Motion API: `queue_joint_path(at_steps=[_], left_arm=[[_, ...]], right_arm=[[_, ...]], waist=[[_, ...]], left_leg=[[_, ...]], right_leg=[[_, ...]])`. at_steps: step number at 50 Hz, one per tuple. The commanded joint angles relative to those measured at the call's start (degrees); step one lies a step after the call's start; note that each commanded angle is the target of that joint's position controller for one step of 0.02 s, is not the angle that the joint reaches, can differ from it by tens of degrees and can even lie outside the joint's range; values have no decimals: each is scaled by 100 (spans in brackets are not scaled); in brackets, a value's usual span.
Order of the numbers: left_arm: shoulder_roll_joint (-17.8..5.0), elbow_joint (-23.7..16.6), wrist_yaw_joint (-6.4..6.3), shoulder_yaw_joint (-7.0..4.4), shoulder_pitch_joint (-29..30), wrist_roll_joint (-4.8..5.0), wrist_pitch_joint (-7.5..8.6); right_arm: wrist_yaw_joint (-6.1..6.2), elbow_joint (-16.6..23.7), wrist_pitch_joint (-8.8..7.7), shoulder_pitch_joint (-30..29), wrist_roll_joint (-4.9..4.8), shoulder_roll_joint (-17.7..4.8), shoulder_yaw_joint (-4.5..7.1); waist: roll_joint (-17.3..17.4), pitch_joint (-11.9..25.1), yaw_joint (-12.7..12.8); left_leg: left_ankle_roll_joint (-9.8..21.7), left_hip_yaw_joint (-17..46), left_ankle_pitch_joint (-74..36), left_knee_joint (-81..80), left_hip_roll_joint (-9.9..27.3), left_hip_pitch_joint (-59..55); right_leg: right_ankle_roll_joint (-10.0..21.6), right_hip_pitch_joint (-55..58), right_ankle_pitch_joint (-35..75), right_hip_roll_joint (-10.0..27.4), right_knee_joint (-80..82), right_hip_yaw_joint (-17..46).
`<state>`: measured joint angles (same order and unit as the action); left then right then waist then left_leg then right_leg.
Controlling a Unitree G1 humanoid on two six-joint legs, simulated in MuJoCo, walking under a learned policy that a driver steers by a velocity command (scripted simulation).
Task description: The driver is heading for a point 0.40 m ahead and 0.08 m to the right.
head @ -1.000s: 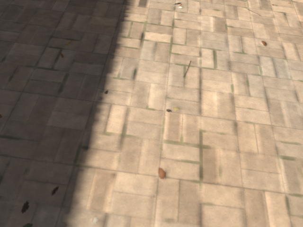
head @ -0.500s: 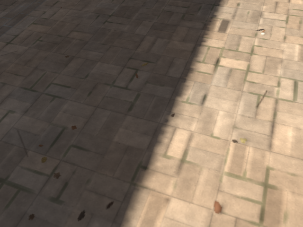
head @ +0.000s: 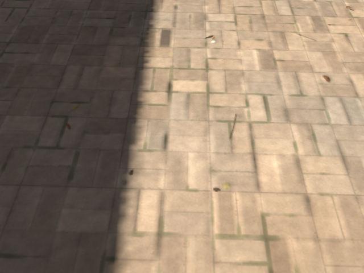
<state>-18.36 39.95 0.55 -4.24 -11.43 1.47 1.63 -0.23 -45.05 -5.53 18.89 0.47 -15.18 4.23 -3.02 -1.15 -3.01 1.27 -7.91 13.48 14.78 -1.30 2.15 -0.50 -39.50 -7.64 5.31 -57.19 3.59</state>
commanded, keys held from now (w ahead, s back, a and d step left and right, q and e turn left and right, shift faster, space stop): w+e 0.26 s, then no key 0.74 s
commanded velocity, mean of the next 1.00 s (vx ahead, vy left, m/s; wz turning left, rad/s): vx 0.24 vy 0.00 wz -0.27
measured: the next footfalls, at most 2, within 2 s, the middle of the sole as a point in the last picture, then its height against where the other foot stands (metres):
right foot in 0.22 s outside the picture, level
left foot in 0.66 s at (176, 266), level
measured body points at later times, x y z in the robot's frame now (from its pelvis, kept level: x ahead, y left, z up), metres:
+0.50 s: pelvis +0.26 -0.07 +0.00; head +0.31 -0.10 +0.45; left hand +0.43 +0.17 -0.10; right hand +0.37 -0.37 -0.10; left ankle +0.42 +0.08 -0.68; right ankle +0.25 -0.14 -0.74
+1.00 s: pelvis +0.39 -0.07 -0.01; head +0.41 -0.08 +0.44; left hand +0.54 +0.16 -0.14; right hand +0.48 -0.34 -0.12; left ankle +0.48 +0.02 -0.74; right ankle +0.30 -0.17 -0.74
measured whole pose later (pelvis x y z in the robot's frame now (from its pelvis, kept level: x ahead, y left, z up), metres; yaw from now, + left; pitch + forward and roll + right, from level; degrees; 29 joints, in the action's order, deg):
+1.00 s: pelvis +0.39 -0.07 -0.01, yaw -16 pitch +0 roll +0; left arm -14.3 49.2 -1.3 -1.5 -14.0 -0.8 -1.1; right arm -0.2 -44.4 -1.5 6.6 0.6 -12.9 0.8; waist 0.3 -1.5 0.5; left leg 0.9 -0.7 10.4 30.4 -0.7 20.2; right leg 0.1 -8.8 -22.3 -0.6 -31.0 2.5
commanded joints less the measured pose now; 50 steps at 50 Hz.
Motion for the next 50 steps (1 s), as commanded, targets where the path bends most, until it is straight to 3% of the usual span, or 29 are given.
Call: queue_joint_path(at_steps=[1,5,7,9,10,11,12,13,14,15,16,17,19,22,24,27,29,32,33,34,35,36,37,39,41,43,44,46,50], left_arm=[[-12,-483,121,78,321,-30,83],[-31,-810,273,112,1017,-10,96],[-161,-934,319,58,1082,-16,85],[-461,-892,309,-105,514,-25,33],[-715,-696,261,-263,-345,-2,2],[-1097,-464,152,-456,-1339,15,-71],[-1804,-499,94,-533,-1154,64,-32],[-1380,-727,118,-401,-1375,16,64],[-1030,-650,141,-288,-1083,-83,143],[-875,-654,134,-229,-674,-88,187],[-659,-707,122,-157,-249,-101,196],[-537,-754,96,-108,-40,-178,203],[-551,-659,64,-89,87,-195,232],[-667,-421,-22,-96,41,-170,240],[-612,-320,-82,-65,64,-145,166],[-614,-124,-128,-40,-150,-147,75],[-596,-10,-116,-17,-201,-159,42],[-519,115,-100,26,-101,-120,9],[-449,153,-103,57,-84,-100,7],[-344,151,-107,92,-285,-199,49],[-176,250,-92,142,-1022,-292,101],[-153,386,-119,182,-1077,-258,67],[-280,322,-125,153,-781,-198,-35],[-289,292,-182,112,-451,-150,-294],[-172,459,-192,120,-658,-182,-431],[-366,479,-175,100,-462,-261,-459],[-447,545,-170,77,-420,-225,-422],[-216,561,-179,137,-287,-233,-296],[-265,743,-214,115,-399,-207,-133]], right_arm=[[50,389,-100,-527,-32,-868,189],[72,180,3,-176,-145,-1116,259],[76,129,88,-120,-182,-1253,293],[109,138,191,-111,-217,-1452,339],[128,168,233,-170,-244,-1443,321],[156,253,206,-89,-169,-1255,230],[61,590,86,590,99,-320,-73],[-10,660,-138,56,-88,-756,-49],[-34,822,-218,-603,-324,-1105,46],[9,838,-250,-657,-284,-1012,-2],[68,723,-217,-609,-126,-1013,11],[80,666,-138,-476,-56,-1069,45],[88,558,33,-248,-17,-913,19],[129,563,161,-374,35,-633,-75],[101,592,165,-648,33,-519,-130],[11,658,125,-1124,-26,-530,-143],[-32,705,111,-1277,-27,-604,-117],[-73,706,79,-1194,57,-739,-40],[-69,630,53,-979,99,-752,-24],[-22,639,27,-880,153,-1008,21],[18,700,61,-915,205,-1183,30],[31,658,159,-789,156,-636,-83],[8,579,230,-788,69,-344,-188],[-40,543,327,-1056,32,-443,-199],[-34,643,402,-1682,28,-637,-151],[-17,580,429,-1499,24,-591,-146],[-26,593,408,-1490,48,-578,-152],[-11,541,337,-1532,66,-486,-171],[49,367,308,-1352,-22,-447,-148]], waist=[[609,-414,104],[484,-575,-92],[566,-442,3],[791,114,406],[744,584,910],[411,1097,1358],[-1293,1634,530],[-652,2607,985],[-263,1667,1066],[125,1040,756],[343,682,500],[221,612,313],[199,596,125],[101,536,116],[-39,570,216],[-96,603,487],[-138,534,545],[-170,466,386],[-92,502,238],[248,731,313],[992,1260,687],[1269,1664,446],[1334,1519,384],[1091,1033,418],[1095,728,720],[760,342,464],[344,140,322],[330,239,331],[243,636,321]], left_leg=[[839,415,-1561,-811,1517,346],[699,42,-1848,-666,1692,-212],[597,-146,-3100,-210,1746,-562],[476,-331,-5111,988,1692,-749],[335,-479,-5351,2135,1542,-369],[95,-472,-4083,3780,1327,918],[-294,-86,1774,6027,207,3555],[-246,1335,2130,6729,-36,4123],[-164,1371,1546,6653,234,4493],[-130,1293,1050,6165,496,4286],[-195,1223,849,5760,716,3891],[-241,1239,783,5581,831,3387],[-384,1114,659,5219,814,2903],[-546,954,-22,4279,667,2819],[-552,899,-791,3434,584,2628],[-503,919,-1670,2459,437,2375],[-409,996,-1565,2117,403,2353],[-122,975,-1199,1480,300,2101],[17,947,-1942,958,288,1615],[207,1382,-4095,996,739,861],[854,2080,-5615,1431,1520,-355],[1378,2530,-5330,1371,1894,-594],[1474,2829,-4416,1111,1976,-362],[1236,2890,-2459,703,1827,294],[723,2295,-862,531,1328,1294],[223,1628,586,597,756,1698],[90,1347,661,676,536,1435],[106,1305,-308,1032,507,991],[320,1198,-2246,1522,511,550]], right_leg=[[8,-43,841,128,942,-44],[255,43,803,31,1815,-388],[460,313,363,-198,2031,-640],[731,1293,-243,-672,2033,-986],[934,2525,-73,-936,2312,-1056],[1189,4317,39,-708,2388,-393],[2258,6294,-803,932,2780,2912],[2587,6599,-1838,1408,3837,4658],[2195,5945,-957,1315,4052,3769],[1989,5005,307,1105,3949,2906],[1814,4159,1659,894,3824,2142],[1761,3555,2570,756,3848,1665],[1750,2931,3463,621,4009,1178],[1630,2648,4137,373,4062,524],[1408,2655,3870,112,4012,167],[1253,2913,3273,152,3936,206],[1257,3141,2997,324,3780,417],[1125,3369,2734,423,3188,723],[947,3290,2480,245,2889,694],[665,3033,1907,-119,2480,556],[345,2284,216,-505,1971,450],[66,2101,-1427,-640,1550,295],[-64,1958,-2471,-572,1408,257],[-149,1933,-2386,-440,1643,207],[-81,2838,-1099,-375,2855,84],[147,2823,-853,-283,3245,254],[307,2342,-1336,-302,3160,231],[321,2251,-1069,-268,3270,224],[167,2567,281,-276,3101,169]])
